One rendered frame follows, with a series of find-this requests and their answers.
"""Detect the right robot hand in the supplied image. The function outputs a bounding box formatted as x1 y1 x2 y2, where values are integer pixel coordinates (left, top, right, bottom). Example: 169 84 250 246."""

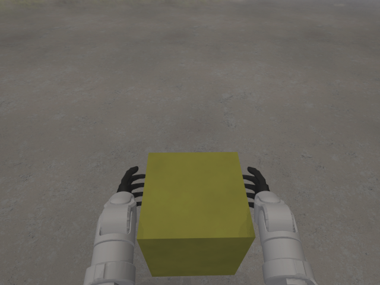
242 167 270 208

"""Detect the right robot forearm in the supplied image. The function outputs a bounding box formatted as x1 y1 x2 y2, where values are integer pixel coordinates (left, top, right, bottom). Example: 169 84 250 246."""
254 191 317 285

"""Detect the carton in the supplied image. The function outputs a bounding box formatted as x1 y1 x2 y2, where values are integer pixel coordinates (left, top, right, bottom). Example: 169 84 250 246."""
137 152 255 277

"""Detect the left robot forearm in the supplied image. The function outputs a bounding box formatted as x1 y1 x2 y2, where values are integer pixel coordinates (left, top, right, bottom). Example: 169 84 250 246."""
83 191 137 285

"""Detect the left robot hand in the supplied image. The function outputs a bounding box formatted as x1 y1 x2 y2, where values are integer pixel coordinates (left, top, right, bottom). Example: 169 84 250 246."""
117 166 145 206

